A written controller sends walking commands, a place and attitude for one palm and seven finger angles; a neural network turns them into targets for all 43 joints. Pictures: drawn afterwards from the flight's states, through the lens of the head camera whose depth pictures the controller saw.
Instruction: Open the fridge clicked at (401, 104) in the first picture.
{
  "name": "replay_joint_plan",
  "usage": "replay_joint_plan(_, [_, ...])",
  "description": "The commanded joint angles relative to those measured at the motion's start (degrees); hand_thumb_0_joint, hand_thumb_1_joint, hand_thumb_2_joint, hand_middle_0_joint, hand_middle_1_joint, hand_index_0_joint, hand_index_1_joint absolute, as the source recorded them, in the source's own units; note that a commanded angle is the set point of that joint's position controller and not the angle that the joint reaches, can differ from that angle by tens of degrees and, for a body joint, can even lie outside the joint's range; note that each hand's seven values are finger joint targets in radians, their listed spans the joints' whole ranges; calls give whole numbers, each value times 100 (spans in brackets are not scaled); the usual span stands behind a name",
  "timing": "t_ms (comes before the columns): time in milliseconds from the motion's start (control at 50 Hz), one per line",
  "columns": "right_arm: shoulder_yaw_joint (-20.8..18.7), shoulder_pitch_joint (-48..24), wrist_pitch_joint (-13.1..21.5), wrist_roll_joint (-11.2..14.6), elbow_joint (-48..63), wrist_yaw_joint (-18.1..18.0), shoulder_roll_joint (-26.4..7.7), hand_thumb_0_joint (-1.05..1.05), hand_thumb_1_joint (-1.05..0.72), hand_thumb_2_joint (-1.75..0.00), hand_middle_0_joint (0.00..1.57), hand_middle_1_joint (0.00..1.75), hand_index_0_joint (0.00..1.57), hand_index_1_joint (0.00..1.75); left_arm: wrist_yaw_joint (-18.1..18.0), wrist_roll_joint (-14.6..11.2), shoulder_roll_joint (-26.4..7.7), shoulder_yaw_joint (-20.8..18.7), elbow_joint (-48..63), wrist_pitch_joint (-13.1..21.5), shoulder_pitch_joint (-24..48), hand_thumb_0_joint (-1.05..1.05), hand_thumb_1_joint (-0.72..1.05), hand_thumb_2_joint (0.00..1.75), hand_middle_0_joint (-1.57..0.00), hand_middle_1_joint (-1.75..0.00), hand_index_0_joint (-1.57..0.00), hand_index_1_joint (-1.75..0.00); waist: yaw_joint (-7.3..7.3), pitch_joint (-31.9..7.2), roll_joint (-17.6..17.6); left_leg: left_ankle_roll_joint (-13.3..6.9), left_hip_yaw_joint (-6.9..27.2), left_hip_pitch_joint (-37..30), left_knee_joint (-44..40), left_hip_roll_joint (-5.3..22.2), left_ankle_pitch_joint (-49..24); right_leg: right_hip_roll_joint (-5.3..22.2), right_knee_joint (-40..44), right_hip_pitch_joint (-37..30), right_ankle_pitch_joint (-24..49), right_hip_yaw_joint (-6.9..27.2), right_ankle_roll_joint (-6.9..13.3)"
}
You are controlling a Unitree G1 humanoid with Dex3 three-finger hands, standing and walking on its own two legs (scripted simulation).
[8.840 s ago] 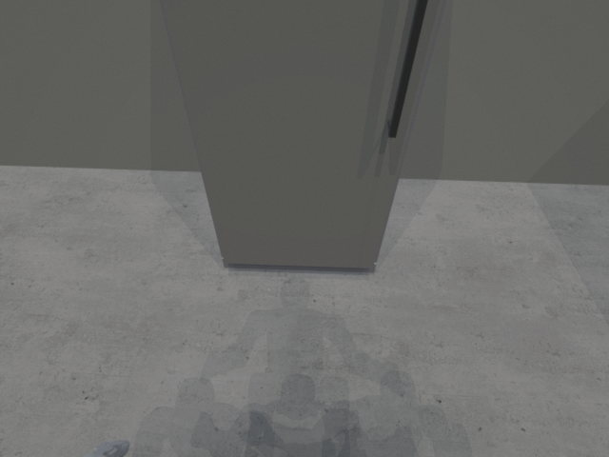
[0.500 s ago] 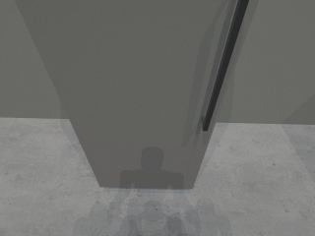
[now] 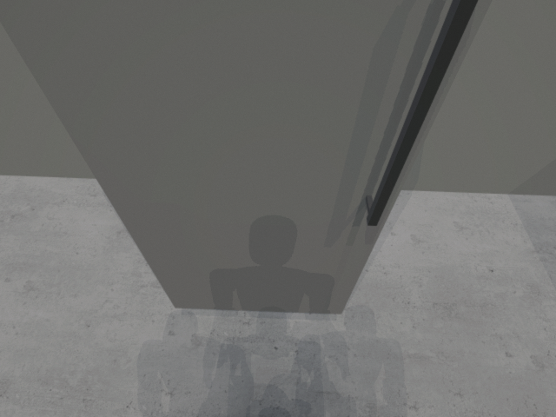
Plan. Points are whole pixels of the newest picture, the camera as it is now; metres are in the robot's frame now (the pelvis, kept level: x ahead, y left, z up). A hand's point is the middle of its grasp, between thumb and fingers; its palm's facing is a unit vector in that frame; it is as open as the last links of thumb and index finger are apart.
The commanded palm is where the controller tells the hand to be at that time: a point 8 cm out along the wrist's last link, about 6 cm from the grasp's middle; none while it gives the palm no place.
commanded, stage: come to a stop and stand still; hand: right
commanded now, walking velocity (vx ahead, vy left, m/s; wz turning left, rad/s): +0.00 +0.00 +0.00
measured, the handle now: (413, 104) +0.48 -0.13 +0.20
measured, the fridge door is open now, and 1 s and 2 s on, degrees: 0 0 0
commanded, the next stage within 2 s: look again from close up in 1.08 s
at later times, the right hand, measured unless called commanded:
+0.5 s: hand out of the picture +0.00 -0.21 -0.16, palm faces -0.03 +0.97 -0.24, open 7.4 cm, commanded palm none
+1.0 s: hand out of the picture -0.01 -0.20 -0.17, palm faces -0.03 +0.97 -0.22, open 7.4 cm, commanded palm none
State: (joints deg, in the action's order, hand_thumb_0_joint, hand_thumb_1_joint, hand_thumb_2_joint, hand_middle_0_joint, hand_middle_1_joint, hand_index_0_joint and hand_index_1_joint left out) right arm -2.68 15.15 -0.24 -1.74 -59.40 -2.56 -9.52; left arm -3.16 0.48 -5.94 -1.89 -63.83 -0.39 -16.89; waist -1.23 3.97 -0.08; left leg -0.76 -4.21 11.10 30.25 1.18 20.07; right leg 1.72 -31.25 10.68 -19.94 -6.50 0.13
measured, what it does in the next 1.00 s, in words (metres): stands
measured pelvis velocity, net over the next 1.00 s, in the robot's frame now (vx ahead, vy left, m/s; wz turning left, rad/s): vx -0.04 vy -0.01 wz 0.02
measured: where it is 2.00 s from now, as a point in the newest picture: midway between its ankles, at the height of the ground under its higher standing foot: outside the picture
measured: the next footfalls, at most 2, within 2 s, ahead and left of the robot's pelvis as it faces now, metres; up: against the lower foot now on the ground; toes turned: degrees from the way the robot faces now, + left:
none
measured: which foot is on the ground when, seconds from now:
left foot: down 0.00-1.00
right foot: down 0.00-1.00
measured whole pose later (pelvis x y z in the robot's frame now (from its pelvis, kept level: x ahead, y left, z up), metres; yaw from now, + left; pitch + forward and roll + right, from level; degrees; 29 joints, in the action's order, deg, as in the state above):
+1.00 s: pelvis -0.04 -0.01 +0.01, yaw +1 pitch -1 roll +0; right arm 1.0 13.8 1.1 -1.0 -62.6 -1.3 -11.6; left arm -0.7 0.8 -11.3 1.0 -64.1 1.1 -13.5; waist -0.1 1.8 0.5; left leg -0.1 -2.9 9.8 26.0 1.5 14.7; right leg -0.4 -24.7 9.0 -14.3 -4.6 1.6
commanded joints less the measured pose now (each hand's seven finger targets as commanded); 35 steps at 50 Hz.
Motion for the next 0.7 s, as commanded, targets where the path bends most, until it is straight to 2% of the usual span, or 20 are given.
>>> replay_joint_plan(0, [-17,897,100,33,43,-236,-776,0,-90,-90,20,30,20,30,85,-61,-806,-151,708,124,359,0,90,90,-20,-30,-20,-30,269,-393,1091,-235,1273,-595,-198,1107,-7195,123,-741,806,117,-74,-161])
replay_joint_plan(20, [-6,782,207,39,332,-190,-906,0,-90,-90,20,30,20,30,171,-22,-530,-93,899,82,290,0,90,90,-20,-30,-20,-30,243,-693,1076,-434,1179,-992,-112,1301,-6771,103,-1036,1145,-482,260,45])
replay_joint_plan(40, [-39,623,298,31,379,-171,-876,0,-90,-90,20,30,20,30,212,-24,-442,-58,964,117,270,0,90,90,-20,-30,-20,-30,191,-1121,531,-621,1208,-1291,23,1407,-6882,64,-739,1060,-458,258,55])
replay_joint_plan(60, [-1,458,321,46,487,-155,-935,0,-90,-90,20,30,20,30,213,-35,-481,-46,921,128,137,0,90,90,-20,-30,-20,-30,61,-1169,524,-658,1059,-1170,145,1263,-6350,34,-388,794,-186,314,68])
replay_joint_plan(80, [32,259,315,86,528,-140,-875,0,-90,-90,20,30,20,30,203,-27,-543,-46,845,132,-83,0,90,90,-20,-30,-20,-30,-77,-1153,393,-553,912,-834,212,1096,-5473,16,128,353,378,354,81])
replay_joint_plan(100, [70,94,277,126,598,-126,-789,0,-90,-90,20,30,20,30,199,-3,-715,-59,792,146,-221,0,90,90,-20,-30,-20,-30,-124,-922,-50,-378,724,-292,233,820,-4101,262,407,-6,1380,586,156])
replay_joint_plan(120, [95,108,227,117,672,-114,-678,0,-90,-90,20,30,20,30,187,42,-898,-58,814,162,-194,0,90,90,-20,-30,-20,-30,-17,-691,-422,-236,618,36,90,540,-2774,584,354,-10,2268,874,261])
replay_joint_plan(140, [121,121,187,90,634,-110,-629,0,-90,-90,20,30,20,30,177,69,-955,-31,834,199,-102,0,90,90,-20,-30,-20,-30,62,-434,-940,-163,502,77,34,378,-1887,739,457,148,2890,1070,378])
replay_joint_plan(160, [143,110,143,95,598,-94,-633,0,-90,-90,20,30,20,30,162,62,-1008,0,890,186,35,0,90,90,-20,-30,-20,-30,107,-160,-921,-143,429,120,-97,245,-1173,753,591,304,2716,1165,422])
replay_joint_plan(180, [160,149,123,93,569,-66,-620,0,-90,-90,20,30,20,30,158,56,-1036,14,973,181,156,0,90,90,-20,-30,-20,-30,148,-47,-644,-147,464,174,-278,221,-870,706,698,391,2113,1144,405])
replay_joint_plan(220, [192,-11,104,83,582,-6,-662,0,-90,-90,20,30,20,30,182,54,-1126,28,1073,154,245,0,90,90,-20,-30,-20,-30,90,283,-139,-148,615,405,-591,264,-379,565,1006,585,678,1076,317])
replay_joint_plan(240, [197,-50,127,65,604,11,-692,0,-90,-90,20,30,20,30,194,64,-1112,34,1062,170,203,0,90,90,-20,-30,-20,-30,77,267,-139,-154,649,350,-632,295,-500,516,1046,577,637,1060,306])
replay_joint_plan(260, [198,-53,120,74,614,25,-738,0,-90,-90,20,30,20,30,203,67,-1162,45,1070,167,222,0,90,90,-20,-30,-20,-30,79,270,-215,-155,687,391,-693,315,-303,482,1152,568,329,1050,285])
replay_joint_plan(320, [194,-33,110,74,640,60,-810,0,-90,-90,20,30,20,30,228,77,-1252,51,1079,165,227,0,90,90,-20,-30,-20,-30,77,228,-163,-139,701,411,-771,316,-11,444,1361,619,-278,1057,267])
replay_joint_plan(420, [214,62,140,78,582,79,-863,0,-90,-90,20,30,20,30,245,67,-1281,78,981,178,169,0,90,90,-20,-30,-20,-30,83,133,116,-139,781,446,-908,401,105,392,1340,525,-198,1014,260])
replay_joint_plan(440, [217,94,154,75,569,75,-851,0,-90,-90,20,30,20,30,243,67,-1253,84,939,188,136,0,90,90,-20,-30,-20,-30,82,9,84,-148,766,362,-891,406,-27,406,1329,437,-45,1015,274])
replay_joint_plan(500, [216,129,179,90,470,82,-910,0,-90,-90,20,30,20,30,239,51,-1283,92,826,210,118,0,90,90,-20,-30,-20,-30,91,-32,126,-160,829,342,-916,457,-122,394,1278,379,156,972,261])
replay_joint_plan(560, [219,177,198,98,347,73,-935,0,-90,-90,20,30,20,30,228,25,-1289,114,666,249,78,0,90,90,-20,-30,-20,-30,116,-199,6,-156,771,140,-837,491,-560,431,1213,252,646,944,271])
replay_joint_plan(600, [224,201,206,108,247,72,-952,0,-90,-90,20,30,20,30,216,15,-1295,125,575,264,59,0,90,90,-20,-30,-20,-30,126,-263,75,-156,765,46,-822,521,-755,437,1170,192,853,929,261])
replay_joint_plan(680, [238,219,211,113,81,62,-970,0,-90,-90,20,30,20,30,203,6,-1275,138,386,261,39,0,90,90,-20,-30,-20,-30,127,-150,87,-163,754,31,-840,549,-926,443,1155,161,1010,896,248])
